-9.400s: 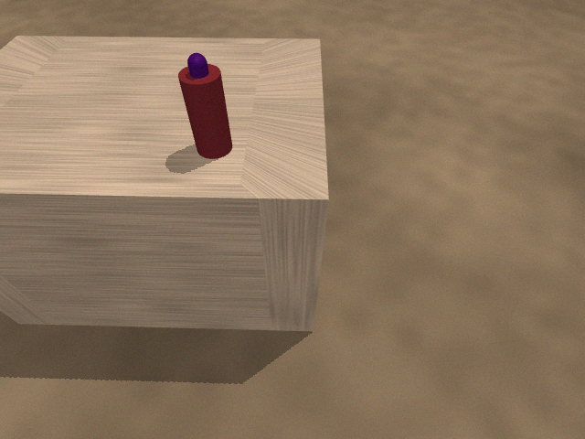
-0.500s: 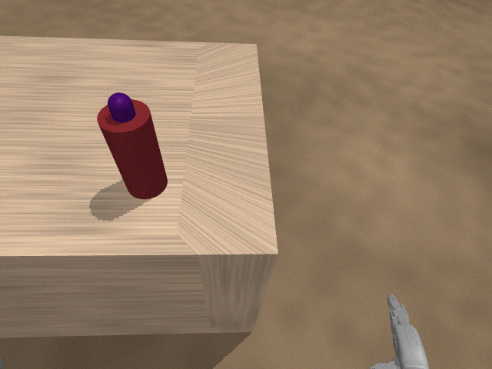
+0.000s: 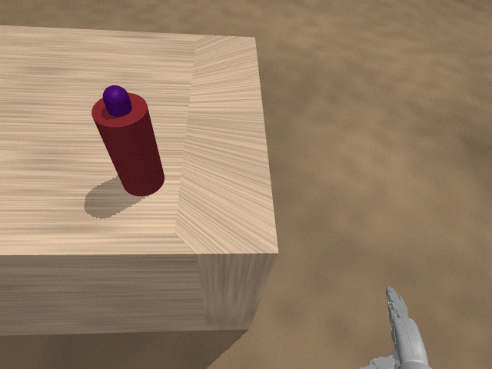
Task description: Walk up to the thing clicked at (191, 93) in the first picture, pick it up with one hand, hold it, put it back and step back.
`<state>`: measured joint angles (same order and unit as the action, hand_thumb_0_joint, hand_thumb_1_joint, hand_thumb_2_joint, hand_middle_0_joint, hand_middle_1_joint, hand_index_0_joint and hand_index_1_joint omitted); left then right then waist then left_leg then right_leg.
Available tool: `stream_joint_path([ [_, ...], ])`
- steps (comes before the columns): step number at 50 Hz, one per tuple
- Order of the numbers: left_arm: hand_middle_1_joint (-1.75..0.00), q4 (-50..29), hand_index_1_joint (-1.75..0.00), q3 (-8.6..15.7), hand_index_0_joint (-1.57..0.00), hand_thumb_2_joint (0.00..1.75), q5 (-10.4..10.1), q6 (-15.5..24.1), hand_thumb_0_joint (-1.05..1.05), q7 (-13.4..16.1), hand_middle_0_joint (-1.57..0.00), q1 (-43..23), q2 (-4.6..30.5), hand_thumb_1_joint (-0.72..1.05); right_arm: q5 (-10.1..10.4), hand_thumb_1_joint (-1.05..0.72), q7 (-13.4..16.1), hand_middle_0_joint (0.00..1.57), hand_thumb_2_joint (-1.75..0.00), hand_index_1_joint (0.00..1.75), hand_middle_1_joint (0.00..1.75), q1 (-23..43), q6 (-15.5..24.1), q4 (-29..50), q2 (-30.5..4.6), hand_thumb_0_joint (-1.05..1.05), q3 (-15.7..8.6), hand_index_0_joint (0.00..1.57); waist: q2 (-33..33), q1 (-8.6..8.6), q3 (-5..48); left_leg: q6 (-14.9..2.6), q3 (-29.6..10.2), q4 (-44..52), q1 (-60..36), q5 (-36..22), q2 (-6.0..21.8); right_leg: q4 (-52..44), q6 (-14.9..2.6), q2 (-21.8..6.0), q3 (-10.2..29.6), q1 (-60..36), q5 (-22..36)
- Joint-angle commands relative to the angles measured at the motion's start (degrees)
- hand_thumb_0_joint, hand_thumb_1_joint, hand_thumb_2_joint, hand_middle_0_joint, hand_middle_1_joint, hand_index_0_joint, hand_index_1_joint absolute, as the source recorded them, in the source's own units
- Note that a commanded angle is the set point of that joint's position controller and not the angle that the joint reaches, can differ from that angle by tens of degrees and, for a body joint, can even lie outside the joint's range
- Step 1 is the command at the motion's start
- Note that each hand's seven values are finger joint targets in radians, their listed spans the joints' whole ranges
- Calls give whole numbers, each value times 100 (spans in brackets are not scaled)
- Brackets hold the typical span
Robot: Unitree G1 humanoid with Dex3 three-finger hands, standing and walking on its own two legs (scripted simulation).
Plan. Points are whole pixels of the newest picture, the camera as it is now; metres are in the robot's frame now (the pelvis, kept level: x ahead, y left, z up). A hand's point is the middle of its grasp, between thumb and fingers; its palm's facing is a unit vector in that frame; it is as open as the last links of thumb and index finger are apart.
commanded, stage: go down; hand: left
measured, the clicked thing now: (130, 141) +0.50 +0.20 +0.06
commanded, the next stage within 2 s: approach in 1.06 s
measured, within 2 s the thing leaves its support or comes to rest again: neither
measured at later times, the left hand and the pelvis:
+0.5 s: hand out of the picture +0.39 +0.39 +0.14, palm faces +0.17 -0.99 +0.00, open 17.6 cm; pelvis +0.00 +0.01 -0.01, yaw -1 degrees
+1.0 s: hand out of the picture +0.39 +0.38 +0.14, palm faces +0.16 -0.99 +0.01, open 17.6 cm; pelvis +0.00 +0.00 -0.01, yaw +0 degrees
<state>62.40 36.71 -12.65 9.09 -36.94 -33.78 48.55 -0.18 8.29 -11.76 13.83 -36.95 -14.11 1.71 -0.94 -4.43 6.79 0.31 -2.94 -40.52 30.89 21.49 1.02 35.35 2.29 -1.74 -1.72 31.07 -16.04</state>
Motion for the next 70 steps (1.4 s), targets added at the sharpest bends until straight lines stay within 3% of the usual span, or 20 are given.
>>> stream_joint_path([
  [1,-4,-1132,-5,363,-4,6,-144,360,0,19,-4,-2020,2423,-59,-5,55,78,5,-5,5,5,229,292,930,-985,0,-373,5,1172,48,1848,-3,86,288,-1120,-2436,-107,-65,-315,148,-109,-670,1550],
  [8,-4,-982,-5,397,-4,6,-81,360,0,69,-4,-2217,2576,-60,-3,55,96,5,-5,5,5,118,285,1120,-1083,0,-425,5,1159,-16,2064,-11,53,165,-1042,-2236,-76,60,-316,163,-114,-489,1377],
  [10,-3,-947,-4,254,-4,6,-54,349,0,44,-5,-2310,2463,-58,-8,55,65,5,-5,5,5,38,261,1046,-932,0,-281,5,1284,-11,1960,6,33,123,-1005,-2230,-59,83,-332,175,-120,-239,1266],
  [12,-4,-978,-5,416,-4,7,-79,358,0,82,-5,-2380,2673,-58,-2,56,114,5,-5,5,5,149,282,1213,-1148,0,-484,5,1160,-21,2064,-17,60,61,-909,-2054,-91,115,-306,159,-104,-357,1243],
  [16,-3,-1019,-4,380,-4,6,-14,332,0,122,-4,-2511,2731,-55,15,56,86,5,-5,5,5,198,256,1375,-1028,0,-324,5,1283,39,1962,22,47,93,-788,-1864,-69,165,-342,189,-115,-216,1003],
  [27,-3,-1074,-4,270,-4,5,-49,114,0,60,-4,-2321,2541,-56,30,55,58,5,-5,5,5,-222,259,1321,-999,0,-301,5,1471,28,2206,67,-12,-110,-1125,-2748,22,307,-356,243,-155,-38,1323],
  [29,-3,-1262,-3,452,-3,5,-61,97,0,74,-4,-2403,2781,-53,29,55,51,5,-5,5,5,-203,281,1527,-1087,0,-310,5,1403,84,2330,74,-32,-143,-1186,-2996,32,312,-353,238,-162,-162,1468],
  [33,-3,-947,-4,369,-3,6,-10,7,0,113,-4,-2151,2562,-55,35,55,80,5,-5,5,5,-285,248,1608,-1127,0,-418,5,1056,10,2064,5,22,-155,-849,-2781,-33,337,-326,206,-120,-277,1592],
  [34,-3,-931,-3,275,-4,5,-20,-7,0,112,-4,-2099,2407,-56,31,55,51,5,-5,5,5,-401,226,1379,-914,0,-248,5,1187,82,1936,5,47,-164,-803,-2760,-52,344,-327,208,-121,-205,1536],
  [37,-3,-1158,-4,440,-4,5,-40,72,0,100,-4,-2134,2558,-57,32,54,45,5,-5,5,5,-370,238,1650,-1076,0,-418,5,1211,38,2149,26,8,-200,-1033,-2884,-20,379,-321,206,-166,-109,1525],
  [40,-4,-1437,-4,440,-4,5,-68,86,0,73,-4,-2287,2533,-57,36,54,32,5,-5,5,5,-354,252,1789,-1009,0,-338,5,1316,43,2359,30,-8,-229,-1255,-3154,-6,369,-318,205,-157,-167,1662],
  [44,-3,-1471,-4,415,-4,5,-47,37,0,86,-4,-2321,2544,-55,27,54,42,5,-5,5,5,-238,253,1717,-953,0,-266,5,1318,71,2105,-1,56,-187,-977,-2699,-79,339,-314,171,-109,-212,1506],
  [47,-3,-1304,-3,357,-4,4,-21,25,0,104,-4,-2295,2474,-58,16,54,57,5,-5,5,5,-284,249,1626,-1098,0,-427,5,1362,2,1997,37,-2,-102,-1017,-2454,-19,344,-344,201,-161,12,1219],
  [48,-3,-946,-3,96,-4,4,-29,-10,0,53,-4,-2132,2148,-55,11,54,22,5,-5,5,5,-471,204,1320,-832,0,-203,5,1162,8,1730,-6,4,-92,-779,-2187,-53,302,-342,209,-157,43,1088],
  [50,-4,-1294,-4,547,-5,4,-40,122,0,106,-4,-2258,2738,-56,25,55,73,5,-5,5,5,-181,257,1813,-1096,0,-419,5,1068,30,2028,-33,70,-142,-680,-2105,-111,338,-306,162,-112,-277,1234],
  [52,-3,-1173,-3,253,-4,4,-35,107,0,50,-4,-2222,2361,-57,13,55,46,5,-5,5,5,-375,199,1558,-878,0,-212,5,1120,1,1916,-57,109,-125,-643,-1908,-137,330,-311,153,-82,-195,1137],
  [54,-3,-1277,-3,269,-4,3,-88,133,0,65,-4,-2273,2309,-56,27,55,84,5,-5,5,5,-225,251,1791,-981,0,-297,5,1105,-25,1930,-59,127,-136,-692,-1841,-144,329,-292,160,-81,-175,1111],
  [60,-4,-1624,-6,448,-6,4,-35,151,0,110,-8,-2475,2665,-48,32,56,91,5,-4,5,5,-152,229,1917,-991,0,-269,5,1431,107,2212,30,33,-165,-947,-2184,-82,391,-335,176,-125,-92,1113],
  [62,-4,-1313,-6,110,-6,4,-21,75,0,89,-7,-2268,2158,-48,30,56,57,5,-4,5,5,-402,210,1587,-880,0,-222,5,1320,38,1842,46,-2,-107,-856,-2112,-43,378,-348,209,-150,134,970],
  [70,-4,-1074,-5,-319,-6,4,-169,260,0,249,-6,-2162,1281,-53,15,57,2,5,-4,5,5,-385,204,1920,-968,0,-293,5,943,-189,1826,-33,59,-347,-582,-1894,-70,560,-308,183,-133,330,1018],
])
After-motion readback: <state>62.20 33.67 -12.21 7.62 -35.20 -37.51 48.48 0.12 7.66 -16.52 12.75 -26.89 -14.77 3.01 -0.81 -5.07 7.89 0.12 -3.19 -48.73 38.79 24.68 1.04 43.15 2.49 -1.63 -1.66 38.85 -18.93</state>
